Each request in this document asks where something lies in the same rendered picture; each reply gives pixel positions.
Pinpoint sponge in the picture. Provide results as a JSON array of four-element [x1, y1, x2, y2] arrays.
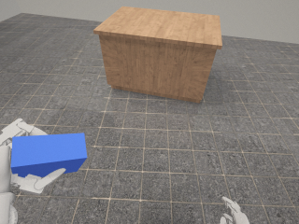
[[10, 133, 88, 178]]

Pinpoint robot left hand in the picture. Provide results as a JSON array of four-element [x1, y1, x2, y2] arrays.
[[0, 118, 66, 196]]

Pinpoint robot right hand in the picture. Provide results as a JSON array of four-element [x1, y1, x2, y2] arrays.
[[220, 196, 249, 224]]

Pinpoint table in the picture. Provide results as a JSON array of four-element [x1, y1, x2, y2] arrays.
[[93, 7, 222, 104]]

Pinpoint left robot forearm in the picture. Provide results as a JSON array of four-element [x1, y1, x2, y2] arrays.
[[0, 192, 19, 224]]

